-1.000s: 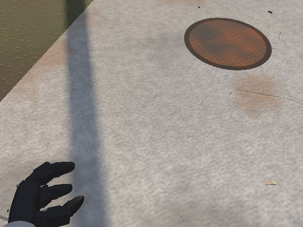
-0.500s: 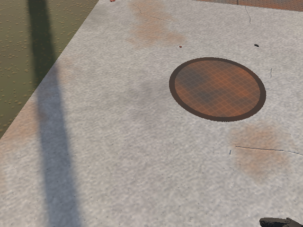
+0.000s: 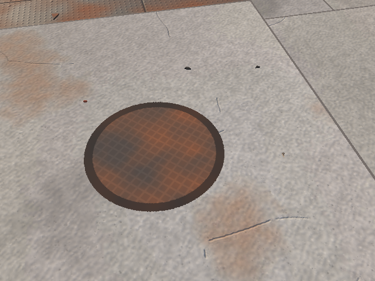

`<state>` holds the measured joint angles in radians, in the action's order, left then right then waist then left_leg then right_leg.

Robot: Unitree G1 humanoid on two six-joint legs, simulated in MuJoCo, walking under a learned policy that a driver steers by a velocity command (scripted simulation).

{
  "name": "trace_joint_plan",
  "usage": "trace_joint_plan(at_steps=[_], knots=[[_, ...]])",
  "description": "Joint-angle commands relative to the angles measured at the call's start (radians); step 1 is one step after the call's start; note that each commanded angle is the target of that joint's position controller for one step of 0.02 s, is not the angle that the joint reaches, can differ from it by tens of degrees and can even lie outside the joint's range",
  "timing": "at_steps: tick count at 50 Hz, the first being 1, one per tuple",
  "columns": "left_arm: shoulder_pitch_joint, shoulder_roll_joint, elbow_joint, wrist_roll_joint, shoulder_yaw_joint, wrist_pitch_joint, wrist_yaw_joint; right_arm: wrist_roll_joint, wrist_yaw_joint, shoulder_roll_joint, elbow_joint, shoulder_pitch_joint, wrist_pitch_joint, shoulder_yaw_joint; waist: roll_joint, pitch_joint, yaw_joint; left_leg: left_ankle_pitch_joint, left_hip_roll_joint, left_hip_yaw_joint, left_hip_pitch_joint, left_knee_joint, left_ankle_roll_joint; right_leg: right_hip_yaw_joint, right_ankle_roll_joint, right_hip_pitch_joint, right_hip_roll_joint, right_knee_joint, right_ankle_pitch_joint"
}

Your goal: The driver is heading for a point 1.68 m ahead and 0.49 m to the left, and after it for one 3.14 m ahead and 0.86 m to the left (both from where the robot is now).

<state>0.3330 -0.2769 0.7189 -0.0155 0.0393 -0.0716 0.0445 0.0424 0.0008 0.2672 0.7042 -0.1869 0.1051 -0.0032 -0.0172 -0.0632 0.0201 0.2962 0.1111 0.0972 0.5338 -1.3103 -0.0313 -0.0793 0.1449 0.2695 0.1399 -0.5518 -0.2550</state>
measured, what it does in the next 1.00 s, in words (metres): walks ahead, turning left: left foot, then right foot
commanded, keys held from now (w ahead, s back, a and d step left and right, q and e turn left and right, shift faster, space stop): w+q+shift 0.64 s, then w+e+shift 0.36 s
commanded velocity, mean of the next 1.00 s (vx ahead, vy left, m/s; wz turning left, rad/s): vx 1.00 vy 0.00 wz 0.40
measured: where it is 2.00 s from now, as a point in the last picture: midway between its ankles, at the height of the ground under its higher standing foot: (125, 52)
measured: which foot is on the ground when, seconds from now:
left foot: up 0.00-0.30, down 0.32-0.78, up 0.80-1.00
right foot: down 0.00-0.30, up 0.32-0.74, down 0.76-1.00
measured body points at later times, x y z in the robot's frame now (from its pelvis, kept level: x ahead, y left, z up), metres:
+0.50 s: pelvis +0.46 +0.11 +0.01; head +0.47 +0.12 +0.46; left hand +0.58 +0.40 -0.05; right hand +0.57 -0.13 -0.12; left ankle +0.47 +0.15 -0.72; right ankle +0.51 -0.07 -0.63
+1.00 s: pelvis +0.91 +0.24 +0.02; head +0.92 +0.26 +0.47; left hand +0.73 +0.45 -0.11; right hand +1.23 +0.16 -0.03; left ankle +0.93 +0.41 -0.67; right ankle +0.93 +0.13 -0.72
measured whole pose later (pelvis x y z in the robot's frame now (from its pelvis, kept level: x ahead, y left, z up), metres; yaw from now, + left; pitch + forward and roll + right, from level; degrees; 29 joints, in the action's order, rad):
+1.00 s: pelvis +0.91 +0.24 +0.02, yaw +27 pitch +0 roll -2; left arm 0.56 -0.26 0.82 0.03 0.06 -0.08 0.02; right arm -0.02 0.03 0.27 0.63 -0.05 0.14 0.00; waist -0.02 -0.03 0.10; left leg 0.28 0.02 0.10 0.58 -0.89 -0.03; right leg 0.17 0.08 0.10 0.13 -0.35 -0.24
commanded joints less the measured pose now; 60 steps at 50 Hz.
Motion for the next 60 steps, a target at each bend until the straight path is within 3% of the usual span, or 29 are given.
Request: trace_joint_plan(at_steps=[1, 4, 9, 12, 14, 16, 17, 18, 19, 20, 21, 24, 28, 30, 35, 37, 38, 39, 40, 41, 42, 43, 45, 47, 51, 56, 58, 59, 60], knots=[[-0.053, -0.102, -0.049, 0.001, 0.025, -0.055, -0.008, -0.002, -0.011, 0.100, -0.011, -0.068, -0.044, -0.029, 0.012, -0.037, -0.042, -0.107, 0.082, 0.033, 0.130, 0.087, 0.018, 0.314, 0.110, 0.052, -0.312, 0.400, -0.038], [-0.028, -0.105, -0.029, -0.003, 0.026, -0.068, -0.023, -0.011, -0.004, 0.091, -0.041, 0.051, -0.034, -0.027, 0.005, -0.075, 0.007, -0.363, 0.042, 0.001, 0.188, 0.323, 0.030, 0.095, 0.035, 0.018, -0.249, 0.440, 0.167], [0.051, -0.119, 0.023, 0.003, 0.022, -0.072, -0.045, 0.002, 0.052, 0.063, -0.065, 0.163, -0.001, -0.025, 0.009, -0.078, 0.063, -0.646, -0.042, -0.122, 0.120, 0.630, -0.012, -0.064, -0.082, -0.179, -0.254, 0.482, 0.407], [0.048, -0.175, 0.030, -0.011, 0.033, -0.036, -0.063, 0.004, 0.084, 0.104, -0.093, 0.168, 0.003, -0.044, 0.083, -0.019, 0.026, -0.542, -0.139, -0.229, 0.078, 0.709, -0.058, -0.104, -0.127, -0.402, -0.294, 0.348, 0.960], [-0.001, -0.230, 0.015, -0.025, 0.052, 0.001, -0.088, 0.015, 0.079, 0.155, -0.079, 0.000, -0.024, -0.072, 0.176, 0.079, -0.099, -0.336, -0.205, -0.279, -0.063, 0.647, -0.092, -0.111, -0.140, -0.477, -0.336, 0.088, 1.434], [-0.167, -0.247, -0.030, -0.013, 0.059, 0.010, -0.083, 0.008, 0.048, 0.267, 0.037, -0.480, -0.069, -0.127, 0.122, 0.238, -0.352, -0.280, -0.157, -0.130, -0.606, 0.660, -0.171, -0.102, -0.128, -0.192, -0.292, -0.532, 1.301], [-0.070, -0.014, -0.051, -0.033, -0.004, -0.026, -0.050, -0.002, 0.039, 0.264, 0.075, -0.476, -0.074, -0.114, -0.301, 0.190, -0.202, -0.134, -0.079, 0.059, -0.853, 0.582, -0.259, -0.024, -0.154, 0.288, -0.088, -0.977, -0.208], [-0.010, 0.012, -0.123, 0.041, -0.036, -0.073, -0.026, -0.040, 0.039, 0.226, 0.007, -0.368, -0.049, -0.096, -0.360, 0.327, -0.107, 0.354, 0.111, 0.674, -0.957, 0.870, -0.446, 0.172, -0.145, 0.572, -0.014, -1.163, -0.344], [-0.147, -0.110, -0.144, 0.053, -0.018, -0.104, -0.017, -0.043, 0.036, 0.164, -0.018, -0.357, -0.038, -0.093, -0.129, 0.263, -0.175, 0.469, 0.119, 0.774, -0.875, 1.069, -0.371, 0.235, -0.072, 0.576, -0.071, -1.039, -0.197], [-0.198, -0.122, -0.174, 0.059, -0.012, -0.116, -0.017, -0.048, 0.041, 0.158, -0.023, -0.306, -0.023, -0.088, 0.030, 0.166, -0.111, 0.432, 0.109, 0.746, -0.726, 1.106, -0.324, 0.239, -0.049, 0.550, -0.109, -0.902, -0.114], [-0.196, -0.107, -0.162, 0.034, -0.015, -0.115, -0.024, -0.043, 0.049, 0.161, -0.040, -0.237, -0.011, -0.089, 0.128, 0.097, -0.053, 0.330, 0.075, 0.689, -0.570, 1.108, -0.318, 0.242, -0.058, 0.487, -0.138, -0.810, -0.080], [-0.144, -0.124, -0.136, -0.001, -0.001, -0.081, -0.044, -0.030, 0.034, 0.146, -0.072, -0.127, -0.008, -0.084, 0.086, 0.013, 0.030, 0.065, -0.050, 0.472, -0.332, 1.126, -0.315, 0.243, -0.128, 0.374, -0.196, -0.631, -0.035], [-0.361, -0.058, -0.222, -0.019, -0.020, -0.066, -0.054, -0.007, -0.004, 0.130, -0.038, -0.174, -0.017, -0.078, 0.018, -0.066, -0.050, -0.146, -0.151, 0.291, -0.113, 1.122, -0.260, 0.152, -0.204, 0.266, -0.168, -0.241, 0.203], [-0.433, -0.027, -0.252, -0.006, -0.023, -0.070, -0.047, -0.003, -0.011, 0.146, -0.015, -0.209, -0.029, -0.085, -0.028, -0.033, -0.100, -0.131, -0.174, 0.277, -0.060, 1.110, -0.208, 0.121, -0.218, 0.125, -0.116, -0.076, 0.357], [-0.442, -0.105, -0.254, 0.039, 0.019, -0.088, -0.041, -0.007, -0.025, 0.120, 0.057, -0.285, -0.041, -0.087, -0.103, 0.015, -0.123, -0.326, -0.080, 0.303, -0.428, 0.969, -0.162, 0.137, -0.190, 0.129, -0.136, 0.110, 0.425], [-0.236, -0.174, -0.213, 0.049, 0.060, -0.087, -0.048, -0.047, -0.015, 0.165, 0.052, -0.248, -0.054, -0.096, -0.140, 0.152, 0.006, -0.876, -0.054, 0.248, -0.563, 0.728, -0.128, 0.056, -0.115, -0.033, -0.095, 0.072, 0.296], [0.021, -0.193, -0.164, 0.056, 0.067, -0.073, -0.054, -0.077, -0.007, 0.162, 0.015, -0.150, -0.057, -0.087, -0.157, 0.293, 0.150, -0.941, -0.052, 0.213, -0.436, 0.446, -0.108, 0.122, -0.058, -0.312, -0.171, -0.025, 0.201], [0.170, -0.268, -0.114, 0.019, 0.079, -0.070, -0.044, -0.055, -0.001, 0.038, 0.011, -0.320, -0.043, -0.056, 0.211, 0.489, 0.078, -0.429, -0.190, 0.134, -0.090, -0.003, -0.035, 0.585, 0.145, -0.722, -0.387, -0.016, -0.066], [0.246, -0.237, -0.047, 0.031, 0.078, -0.071, -0.019, -0.011, 0.008, 0.021, 0.024, -0.367, -0.027, -0.026, 0.497, 0.511, 0.081, 0.182, -0.248, 0.093, 0.158, -0.161, -0.016, 1.039, 0.221, -0.818, -0.484, 0.239, -0.432], [0.185, -0.135, -0.061, 0.038, 0.057, -0.062, -0.026, -0.001, 0.010, 0.094, -0.008, -0.209, -0.013, -0.034, 0.330, 0.301, 0.110, 0.134, -0.151, 0.079, 0.299, -0.168, -0.052, 1.007, 0.172, -0.717, -0.451, 0.275, -0.520], [0.138, -0.113, -0.066, 0.021, 0.051, -0.050, -0.027, -0.024, 0.016, 0.115, -0.053, -0.033, 0.009, -0.028, 0.118, 0.179, 0.125, 0.079, -0.126, 0.058, 0.292, -0.099, -0.065, 0.858, 0.137, -0.556, -0.398, 0.275, -0.340], [0.123, -0.124, -0.059, 0.013, 0.051, -0.048, -0.019, -0.050, 0.018, 0.101, -0.087, 0.075, 0.032, -0.026, 0.003, 0.085, 0.103, 0.072, -0.121, 0.044, 0.265, -0.009, -0.065, 0.769, 0.126, -0.408, -0.344, 0.291, -0.163], [0.087, -0.080, -0.044, 0.014, 0.035, -0.046, -0.014, -0.059, 0.026, 0.072, -0.099, 0.075, 0.048, -0.024, 0.040, 0.059, 0.022, 0.046, -0.087, 0.050, 0.183, 0.163, -0.046, 0.650, 0.127, -0.294, -0.263, 0.324, -0.020], [0.075, -0.069, -0.029, 0.042, 0.030, -0.039, -0.017, -0.062, 0.023, 0.068, -0.102, 0.063, 0.047, -0.021, 0.069, 0.033, -0.019, 0.060, -0.077, 0.036, 0.135, 0.323, -0.010, 0.609, 0.145, -0.201, -0.250, 0.341, 0.049], [0.044, -0.144, -0.028, 0.057, 0.057, -0.030, -0.050, -0.059, 0.036, 0.047, -0.162, 0.223, 0.063, -0.002, 0.073, -0.041, -0.006, -0.287, -0.120, -0.018, -0.194, 0.667, 0.040, 0.523, 0.100, 0.162, -0.214, 0.422, 0.028], [0.153, -0.123, 0.010, 0.074, 0.056, -0.010, -0.051, -0.030, 0.006, 0.127, -0.166, 0.223, 0.049, -0.054, 0.087, -0.001, -0.015, -0.283, -0.143, -0.003, -0.390, 0.800, 0.049, 0.528, 0.011, 0.049, -0.210, 0.258, 0.166], [0.108, -0.119, -0.010, 0.047, 0.050, -0.001, -0.043, -0.025, -0.010, 0.184, -0.132, -0.044, 0.048, -0.092, 0.072, 0.198, -0.172, -0.167, -0.053, 0.041, -0.722, 0.759, -0.010, 0.445, -0.057, 0.126, -0.149, -0.157, 0.360], [0.165, -0.023, -0.029, 0.040, 0.022, -0.008, -0.044, -0.033, -0.021, 0.256, -0.104, -0.260, 0.031, -0.113, -0.123, 0.398, -0.208, 0.145, 0.187, 0.378, -1.061, 0.778, -0.125, 0.339, -0.099, 0.363, -0.064, -0.528, 0.085], [0.239, 0.028, -0.066, 0.086, -0.015, -0.012, -0.051, -0.026, -0.002, 0.282, -0.065, -0.290, 0.019, -0.115, -0.446, 0.508, -0.149, 0.471, 0.360, 0.837, -1.127, 0.969, -0.209, 0.261, -0.105, 0.550, -0.095, -0.806, -0.258]])
Keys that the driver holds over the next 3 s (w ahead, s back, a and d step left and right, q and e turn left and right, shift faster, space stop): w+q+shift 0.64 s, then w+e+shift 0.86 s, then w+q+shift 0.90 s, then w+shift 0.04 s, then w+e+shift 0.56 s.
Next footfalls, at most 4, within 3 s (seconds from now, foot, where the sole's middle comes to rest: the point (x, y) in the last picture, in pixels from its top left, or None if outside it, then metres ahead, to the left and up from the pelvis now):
0.32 left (154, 274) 0.51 0.15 -0.76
0.76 right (162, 169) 0.96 0.16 -0.76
1.16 left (81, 133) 1.16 0.55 -0.76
1.58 right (140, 72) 1.61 0.32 -0.76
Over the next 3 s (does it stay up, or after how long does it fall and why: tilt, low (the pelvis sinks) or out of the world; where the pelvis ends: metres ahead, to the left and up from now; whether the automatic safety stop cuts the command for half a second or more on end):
stays up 2.60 0.71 0.01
